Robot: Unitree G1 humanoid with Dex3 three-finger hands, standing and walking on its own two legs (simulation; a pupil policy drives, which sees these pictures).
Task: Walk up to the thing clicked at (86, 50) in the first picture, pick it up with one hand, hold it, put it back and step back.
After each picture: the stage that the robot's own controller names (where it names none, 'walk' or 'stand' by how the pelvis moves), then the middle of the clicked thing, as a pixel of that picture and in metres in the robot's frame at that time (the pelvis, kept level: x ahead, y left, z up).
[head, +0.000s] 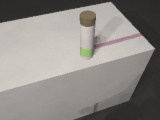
stand; (87, 37) +0.63 -0.01 -0.02
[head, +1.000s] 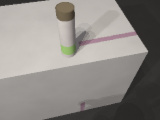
rise first; (67, 33) +0.57 +0.08 +0.02
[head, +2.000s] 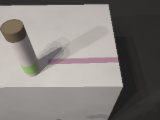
stand; (24, 52) +0.46 +0.25 +0.02
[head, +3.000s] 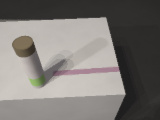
stand; (32, 65) +0.45 +0.22 -0.01
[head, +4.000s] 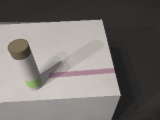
stand; (28, 67) +0.45 +0.24 -0.02
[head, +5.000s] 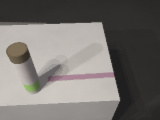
stand; (26, 71) +0.43 +0.24 -0.02
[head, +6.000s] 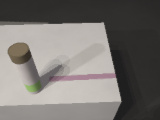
stand; (27, 71) +0.43 +0.23 -0.02
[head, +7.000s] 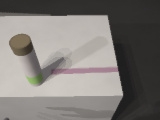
rise first; (29, 63) +0.45 +0.23 -0.02
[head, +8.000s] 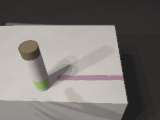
go down; (36, 68) +0.44 +0.23 -0.02
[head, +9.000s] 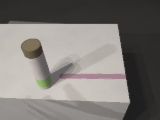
go down; (39, 66) +0.45 +0.23 -0.02
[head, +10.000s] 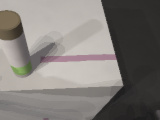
go down; (16, 50) +0.44 +0.20 +0.04
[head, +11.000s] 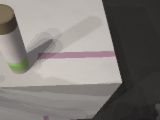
close in; (12, 45) +0.45 +0.21 +0.05
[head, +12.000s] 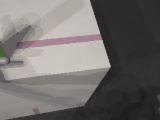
close; out of the picture +0.47 +0.24 +0.09
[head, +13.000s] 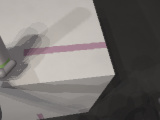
lift; out of the picture +0.43 +0.23 +0.08
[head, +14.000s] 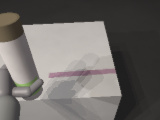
lift; (20, 62) +0.33 +0.18 +0.17
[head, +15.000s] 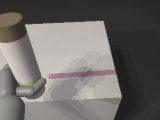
hold; (23, 62) +0.33 +0.17 +0.16
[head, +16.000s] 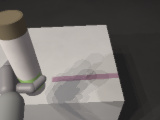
hold; (23, 59) +0.34 +0.17 +0.18
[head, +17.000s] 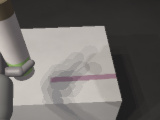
crouch; (11, 43) +0.38 +0.21 +0.20
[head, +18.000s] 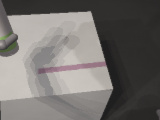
lower; out of the picture +0.48 +0.23 +0.20
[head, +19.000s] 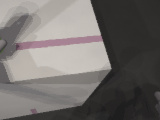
lower; out of the picture +0.50 +0.23 +0.09
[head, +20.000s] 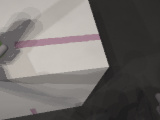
lower; out of the picture +0.48 +0.23 +0.09
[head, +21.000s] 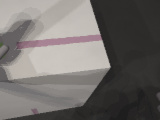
lower; out of the picture +0.48 +0.23 +0.09
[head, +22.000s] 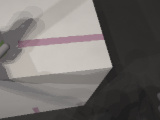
lower; out of the picture +0.48 +0.23 +0.09
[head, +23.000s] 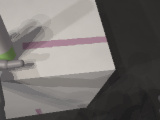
open; out of the picture +0.46 +0.21 +0.09
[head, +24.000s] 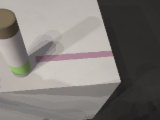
sink last; (13, 49) +0.44 +0.20 +0.05
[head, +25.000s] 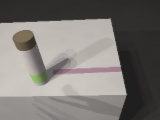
stand; (33, 61) +0.46 +0.22 +0.04
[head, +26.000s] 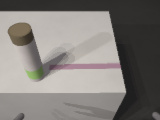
stand; (29, 56) +0.45 +0.21 +0.04
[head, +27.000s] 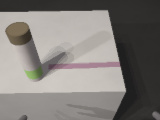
stand; (28, 55) +0.45 +0.22 +0.05
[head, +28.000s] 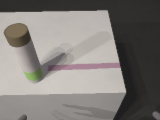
stand; (27, 57) +0.44 +0.22 +0.05
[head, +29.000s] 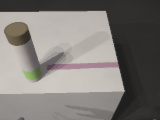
stand; (26, 56) +0.45 +0.22 +0.05
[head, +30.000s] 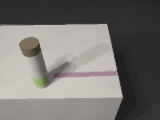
stand; (36, 65) +0.47 +0.21 -0.02
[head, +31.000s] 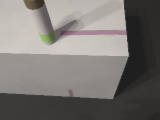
walk; (42, 20) +0.60 +0.20 +0.00
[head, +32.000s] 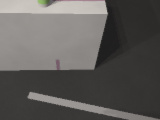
walk; out of the picture +0.90 +0.21 +0.00
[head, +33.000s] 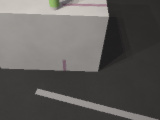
stand; out of the picture +1.03 +0.21 -0.01
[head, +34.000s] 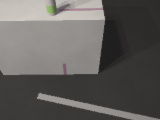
stand; out of the picture +1.04 +0.22 -0.02
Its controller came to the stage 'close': yes
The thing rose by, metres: 0.21
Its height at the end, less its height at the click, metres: +0.00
